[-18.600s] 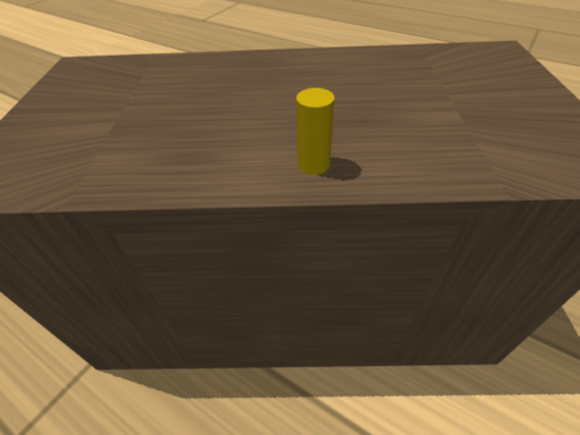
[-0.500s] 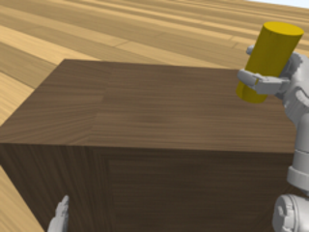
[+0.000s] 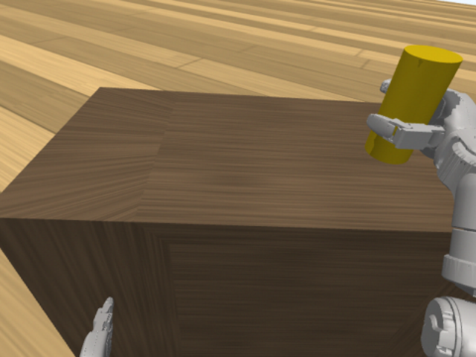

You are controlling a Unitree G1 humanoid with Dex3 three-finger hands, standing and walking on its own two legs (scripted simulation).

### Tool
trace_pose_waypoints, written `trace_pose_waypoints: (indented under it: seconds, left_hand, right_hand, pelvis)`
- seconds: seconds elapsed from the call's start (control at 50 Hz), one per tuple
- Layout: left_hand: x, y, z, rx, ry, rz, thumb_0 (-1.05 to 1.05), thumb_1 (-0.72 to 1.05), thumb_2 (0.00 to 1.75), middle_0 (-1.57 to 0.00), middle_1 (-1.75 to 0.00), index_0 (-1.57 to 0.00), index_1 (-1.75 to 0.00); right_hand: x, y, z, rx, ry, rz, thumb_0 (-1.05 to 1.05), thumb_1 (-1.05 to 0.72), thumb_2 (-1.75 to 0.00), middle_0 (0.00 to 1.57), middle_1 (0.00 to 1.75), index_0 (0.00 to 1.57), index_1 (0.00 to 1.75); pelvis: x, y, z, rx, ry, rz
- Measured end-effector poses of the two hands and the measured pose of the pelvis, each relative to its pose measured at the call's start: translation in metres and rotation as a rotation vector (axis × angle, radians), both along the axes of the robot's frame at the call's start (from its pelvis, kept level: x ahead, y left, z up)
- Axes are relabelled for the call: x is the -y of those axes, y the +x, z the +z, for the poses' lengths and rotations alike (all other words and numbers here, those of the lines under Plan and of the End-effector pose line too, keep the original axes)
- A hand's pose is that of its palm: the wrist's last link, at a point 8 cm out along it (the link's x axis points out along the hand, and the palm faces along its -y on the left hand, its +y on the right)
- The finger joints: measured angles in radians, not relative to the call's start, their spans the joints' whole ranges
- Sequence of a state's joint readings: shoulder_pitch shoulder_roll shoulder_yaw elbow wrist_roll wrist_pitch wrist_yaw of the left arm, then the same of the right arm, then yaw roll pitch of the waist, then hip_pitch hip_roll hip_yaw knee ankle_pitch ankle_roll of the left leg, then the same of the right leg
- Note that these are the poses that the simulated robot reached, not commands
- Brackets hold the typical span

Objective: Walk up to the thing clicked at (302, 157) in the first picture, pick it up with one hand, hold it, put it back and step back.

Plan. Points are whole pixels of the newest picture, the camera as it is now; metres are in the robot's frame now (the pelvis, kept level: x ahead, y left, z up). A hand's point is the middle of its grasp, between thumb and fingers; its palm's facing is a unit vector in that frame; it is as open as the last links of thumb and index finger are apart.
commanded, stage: crouch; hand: right
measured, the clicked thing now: (406, 108) +0.36 -0.18 +0.32
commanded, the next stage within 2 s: lower in 1.04 s
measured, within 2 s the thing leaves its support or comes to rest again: neither
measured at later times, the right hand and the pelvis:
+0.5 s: hand (370, 138) +0.43 -0.19 +0.23, palm faces +0.21 +0.98 -0.01, open 8.7 cm; pelvis +0.00 +0.00 +0.00, yaw +2 degrees
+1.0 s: hand (364, 144) +0.47 -0.20 +0.19, palm faces +0.21 +0.98 -0.02, open 8.7 cm; pelvis +0.02 +0.00 +0.00, yaw +2 degrees
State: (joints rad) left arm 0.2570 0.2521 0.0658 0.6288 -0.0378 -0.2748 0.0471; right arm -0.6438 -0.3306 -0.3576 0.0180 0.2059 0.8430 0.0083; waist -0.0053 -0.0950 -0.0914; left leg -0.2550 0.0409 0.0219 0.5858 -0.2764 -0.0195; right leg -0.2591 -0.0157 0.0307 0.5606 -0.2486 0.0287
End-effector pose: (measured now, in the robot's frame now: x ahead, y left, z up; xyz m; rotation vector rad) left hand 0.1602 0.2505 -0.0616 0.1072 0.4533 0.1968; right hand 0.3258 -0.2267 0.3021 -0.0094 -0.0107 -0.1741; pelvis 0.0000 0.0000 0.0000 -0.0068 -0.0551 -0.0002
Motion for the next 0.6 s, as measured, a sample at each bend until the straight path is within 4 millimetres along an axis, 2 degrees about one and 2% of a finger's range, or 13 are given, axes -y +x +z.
trace_pose_waypoints:
  seconds: [0.26,0.4,0.6]
  left_hand:
    - [-0.007,-0.021,-0.002,-0.04,0.047,0.046,-0.01,-0.52,0.05,-0.05,-0.06,-0.05,-0.05]
    - [-0.015,-0.03,-0.005,-0.079,0.072,0.085,-0.01,-0.52,0.05,-0.05,-0.06,-0.05,-0.05]
    - [-0.007,-0.023,-0.007,-0.099,0.059,0.069,-0.01,-0.52,0.05,-0.05,-0.06,-0.06,-0.05]
  right_hand:
    - [0.009,0.045,-0.053,-0.07,0.023,-0.026,0.0,0.18,-1.02,0.77,0.92,0.8,0.93]
    - [0.011,0.063,-0.066,-0.053,0.014,-0.034,0.0,0.18,-1.02,0.77,0.92,0.8,0.93]
    - [0.017,0.082,-0.082,-0.052,0.008,-0.041,0.0,0.17,-1.01,0.77,0.93,0.8,0.93]
  pelvis:
    - [0.001,-0.003,-0.002,-0.033,0.001,0.02]
    - [0.003,-0.001,-0.003,-0.051,0.002,0.029]
    - [0.002,0.005,-0.002,-0.079,0.002,0.032]
